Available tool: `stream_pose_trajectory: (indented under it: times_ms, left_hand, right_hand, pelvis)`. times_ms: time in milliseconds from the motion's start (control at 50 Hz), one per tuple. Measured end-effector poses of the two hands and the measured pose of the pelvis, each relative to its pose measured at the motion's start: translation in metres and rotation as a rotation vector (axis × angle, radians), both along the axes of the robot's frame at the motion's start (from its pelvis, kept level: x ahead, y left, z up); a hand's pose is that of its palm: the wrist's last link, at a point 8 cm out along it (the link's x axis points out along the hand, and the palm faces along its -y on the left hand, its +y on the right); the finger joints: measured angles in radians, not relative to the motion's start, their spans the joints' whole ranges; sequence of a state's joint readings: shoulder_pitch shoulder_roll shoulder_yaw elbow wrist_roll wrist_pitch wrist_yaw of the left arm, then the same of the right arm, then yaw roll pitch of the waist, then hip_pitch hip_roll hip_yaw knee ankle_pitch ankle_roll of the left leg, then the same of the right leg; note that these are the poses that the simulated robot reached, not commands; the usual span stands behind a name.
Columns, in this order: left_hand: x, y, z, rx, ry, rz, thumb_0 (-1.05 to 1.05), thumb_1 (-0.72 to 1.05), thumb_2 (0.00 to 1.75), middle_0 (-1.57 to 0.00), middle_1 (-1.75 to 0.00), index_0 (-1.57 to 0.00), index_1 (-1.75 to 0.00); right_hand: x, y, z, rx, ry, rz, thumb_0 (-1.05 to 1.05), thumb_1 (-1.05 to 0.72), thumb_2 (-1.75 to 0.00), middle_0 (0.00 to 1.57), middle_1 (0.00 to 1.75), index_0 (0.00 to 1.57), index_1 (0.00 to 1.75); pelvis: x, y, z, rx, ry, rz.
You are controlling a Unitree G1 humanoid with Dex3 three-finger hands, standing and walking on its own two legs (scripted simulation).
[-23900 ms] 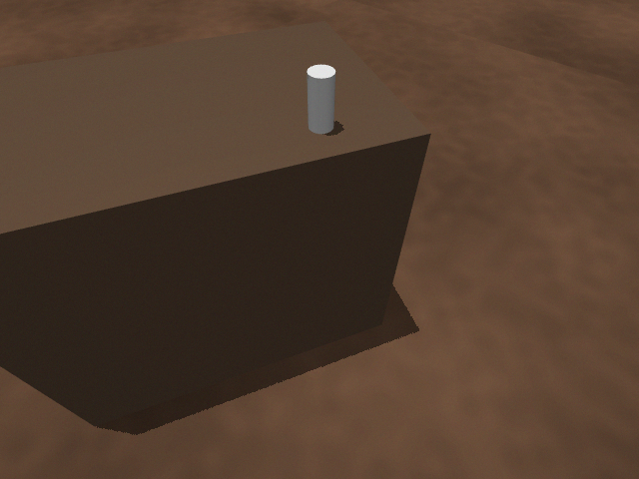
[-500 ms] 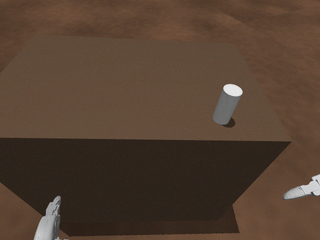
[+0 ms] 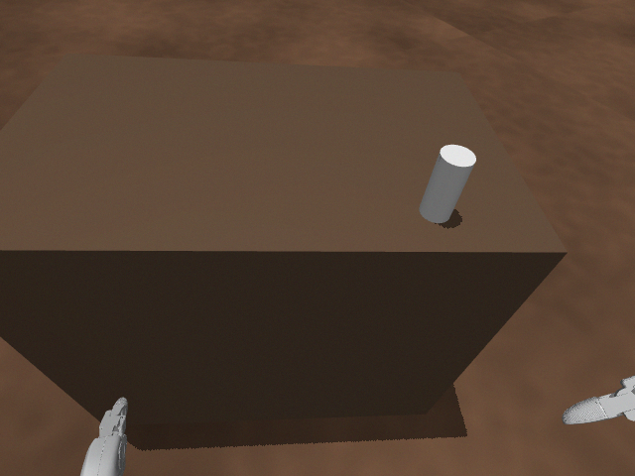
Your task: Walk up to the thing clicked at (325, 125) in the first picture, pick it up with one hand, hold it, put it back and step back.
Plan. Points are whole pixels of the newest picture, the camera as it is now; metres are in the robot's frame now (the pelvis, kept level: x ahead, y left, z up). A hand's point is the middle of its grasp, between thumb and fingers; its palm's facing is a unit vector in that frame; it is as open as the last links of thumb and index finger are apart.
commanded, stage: home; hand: right
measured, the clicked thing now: (445, 185) +0.49 -0.20 +0.09
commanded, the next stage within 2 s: none
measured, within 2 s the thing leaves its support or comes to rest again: neither
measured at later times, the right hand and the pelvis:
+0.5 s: hand (529, 392) +0.19 -0.23 +0.04, palm faces +0.20 +0.93 -0.31, open 17.4 cm; pelvis +0.02 -0.02 +0.01, yaw +0 degrees
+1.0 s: hand (447, 398) +0.23 -0.19 -0.09, palm faces +0.08 +0.97 -0.24, open 17.4 cm; pelvis +0.05 -0.02 +0.00, yaw +1 degrees
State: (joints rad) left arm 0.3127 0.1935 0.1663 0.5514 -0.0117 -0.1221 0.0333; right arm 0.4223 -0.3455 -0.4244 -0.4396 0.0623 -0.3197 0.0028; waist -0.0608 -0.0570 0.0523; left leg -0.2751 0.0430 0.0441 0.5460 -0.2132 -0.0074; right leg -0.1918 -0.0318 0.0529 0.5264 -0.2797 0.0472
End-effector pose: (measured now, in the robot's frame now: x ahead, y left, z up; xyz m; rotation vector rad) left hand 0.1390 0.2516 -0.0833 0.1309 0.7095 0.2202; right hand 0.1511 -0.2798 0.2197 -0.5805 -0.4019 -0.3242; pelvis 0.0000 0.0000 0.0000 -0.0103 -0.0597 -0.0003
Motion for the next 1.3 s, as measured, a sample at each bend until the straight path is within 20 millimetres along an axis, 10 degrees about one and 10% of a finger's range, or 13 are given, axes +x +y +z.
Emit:
stream_pose_trajectory:
  times_ms: [200,360,600,800,1080,1300]
  left_hand:
    - [0.021,-0.009,0.015,0.016,-0.077,-0.025,-0.01,-0.46,0.14,-0.08,-0.10,-0.09,-0.10]
    - [0.041,-0.059,0.013,-0.062,-0.062,-0.112,-0.01,-0.04,0.44,-0.13,-0.18,-0.13,-0.18]
    - [0.046,-0.037,0.006,0.014,0.021,-0.070,0.00,0.66,0.78,-0.18,-0.26,-0.18,-0.27]
    - [0.049,-0.038,-0.001,0.053,0.101,-0.122,0.01,0.86,0.88,-0.20,-0.29,-0.20,-0.30]
    - [0.027,-0.025,-0.017,0.037,0.212,-0.034,0.01,0.90,0.90,-0.20,-0.30,-0.21,-0.30]
    - [0.034,-0.019,-0.013,0.064,0.219,-0.090,0.01,0.90,0.90,-0.20,-0.30,-0.21,-0.30]
  right_hand:
    - [0.000,-0.026,-0.012,0.017,0.031,-0.058,-0.01,0.55,-0.04,0.06,0.06,0.07,0.06]
    - [0.011,-0.014,-0.095,0.259,0.281,-0.034,-0.01,0.55,-0.05,0.06,0.06,0.06,0.06]
    - [0.017,0.014,-0.206,0.434,0.731,-0.030,-0.01,0.56,-0.04,0.06,0.05,0.06,0.05]
    - [0.028,0.043,-0.281,0.545,0.983,-0.054,-0.01,0.55,-0.04,0.06,0.06,0.06,0.06]
    - [0.069,0.041,-0.285,0.497,1.026,-0.073,-0.01,0.53,-0.05,0.05,0.06,0.06,0.06]
    - [0.053,0.037,-0.301,0.434,1.139,-0.056,-0.01,0.55,-0.04,0.06,0.05,0.06,0.05]
  pelvis:
    - [0.006,-0.008,0.004,0.003,-0.002,0.005]
    - [0.014,-0.012,0.005,0.005,0.011,0.001]
    - [0.029,-0.017,0.005,0.012,0.048,0.005]
    - [0.039,-0.014,0.002,0.017,0.083,0.011]
    - [0.054,-0.018,0.000,0.019,0.105,0.031]
    - [0.050,-0.015,-0.001,0.013,0.087,0.031]
